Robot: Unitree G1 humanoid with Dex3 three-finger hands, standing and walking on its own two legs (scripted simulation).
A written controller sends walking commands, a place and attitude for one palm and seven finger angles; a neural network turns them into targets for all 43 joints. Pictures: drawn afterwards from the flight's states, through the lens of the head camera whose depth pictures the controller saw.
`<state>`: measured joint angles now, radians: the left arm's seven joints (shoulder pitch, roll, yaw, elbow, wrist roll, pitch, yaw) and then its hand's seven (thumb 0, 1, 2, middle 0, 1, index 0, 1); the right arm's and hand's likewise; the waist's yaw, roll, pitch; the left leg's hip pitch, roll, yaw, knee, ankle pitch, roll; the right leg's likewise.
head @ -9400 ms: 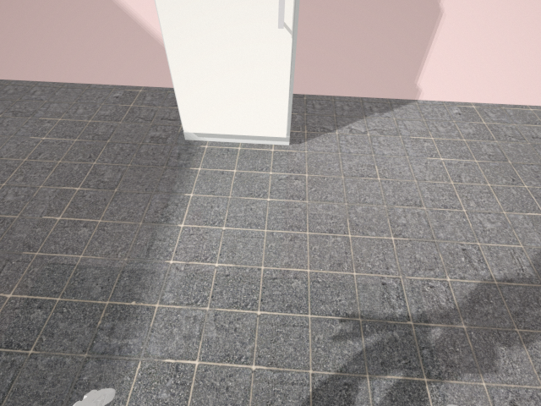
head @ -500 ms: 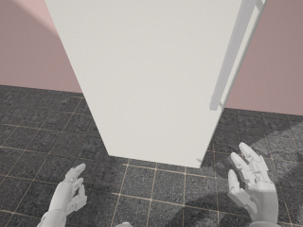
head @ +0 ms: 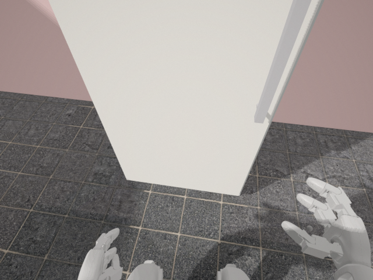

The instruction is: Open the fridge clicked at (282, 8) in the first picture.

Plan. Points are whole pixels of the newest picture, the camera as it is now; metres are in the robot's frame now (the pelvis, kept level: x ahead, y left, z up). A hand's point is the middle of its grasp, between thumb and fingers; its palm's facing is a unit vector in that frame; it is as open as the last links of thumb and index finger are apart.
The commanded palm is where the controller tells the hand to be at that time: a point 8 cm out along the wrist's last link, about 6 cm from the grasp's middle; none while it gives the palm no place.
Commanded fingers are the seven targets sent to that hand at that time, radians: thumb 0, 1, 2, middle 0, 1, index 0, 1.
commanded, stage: raise the hand to about handle height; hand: right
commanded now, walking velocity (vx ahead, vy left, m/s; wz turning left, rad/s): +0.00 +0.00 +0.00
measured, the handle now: (279, 55) +0.56 -0.17 +0.19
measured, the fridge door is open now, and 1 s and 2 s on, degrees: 0 0 0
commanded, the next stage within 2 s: move the hooked fingers beside the handle in 1.28 s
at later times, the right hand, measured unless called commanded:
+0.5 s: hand (349, 192) +0.27 -0.26 +0.11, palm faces +0.17 +0.98 -0.05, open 13.7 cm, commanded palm +0.25 -0.30 +0.11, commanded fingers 0.00 0.50 -0.30 0.30 1.20 0.30 1.20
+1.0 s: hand (353, 170) +0.31 -0.27 +0.13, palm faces +0.12 +0.99 +0.00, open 14.0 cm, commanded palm +0.27 -0.32 +0.14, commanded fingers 0.00 0.50 -0.30 0.30 1.20 0.30 1.20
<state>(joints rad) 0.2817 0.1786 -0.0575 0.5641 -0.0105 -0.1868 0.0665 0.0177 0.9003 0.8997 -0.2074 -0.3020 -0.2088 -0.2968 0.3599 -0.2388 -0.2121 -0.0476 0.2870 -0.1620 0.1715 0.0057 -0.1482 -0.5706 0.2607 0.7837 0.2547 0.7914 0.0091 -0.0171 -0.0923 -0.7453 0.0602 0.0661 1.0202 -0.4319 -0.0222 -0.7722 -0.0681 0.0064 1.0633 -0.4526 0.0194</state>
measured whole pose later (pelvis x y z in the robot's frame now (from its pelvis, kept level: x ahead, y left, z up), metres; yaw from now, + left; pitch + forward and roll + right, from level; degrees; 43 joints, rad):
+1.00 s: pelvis +0.03 +0.00 +0.04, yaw +0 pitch +5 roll +1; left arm 0.28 0.28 -0.03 0.59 -0.03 -0.22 0.09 0.02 0.90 0.90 -0.20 -0.30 -0.20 -0.30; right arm 0.02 -0.37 -0.44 0.31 0.35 -0.13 0.41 -0.01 0.50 -0.30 0.30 1.20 0.30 1.20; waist -0.01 -0.02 -0.06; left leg -0.48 0.05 0.06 0.76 -0.36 -0.02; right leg -0.49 -0.06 -0.02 0.79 -0.38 0.02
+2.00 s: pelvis +0.03 +0.01 +0.04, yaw +0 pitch +6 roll +1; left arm 0.30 0.27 -0.03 0.62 -0.02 -0.18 0.09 0.02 0.90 0.90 -0.20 -0.30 -0.20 -0.30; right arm -0.20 -0.36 -0.41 0.49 0.28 -0.22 0.34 -0.01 0.50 -0.30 0.30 1.20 0.30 1.20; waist 0.00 -0.01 -0.05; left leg -0.51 0.05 0.06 0.77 -0.35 -0.02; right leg -0.52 -0.06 -0.02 0.79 -0.37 0.03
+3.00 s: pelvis +0.01 +0.00 +0.02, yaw +2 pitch +14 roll +2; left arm 0.37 0.27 -0.03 0.65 0.00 -0.03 0.05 0.01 0.90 0.90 -0.20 -0.30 -0.20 -0.30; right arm -0.78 -0.52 -0.45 1.08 0.13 -0.34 0.28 -0.01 0.50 -0.30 0.30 1.20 0.30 1.20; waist 0.11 0.00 -0.07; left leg -0.75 0.04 0.05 0.87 -0.36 -0.03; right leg -0.77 -0.08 -0.02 0.92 -0.40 0.02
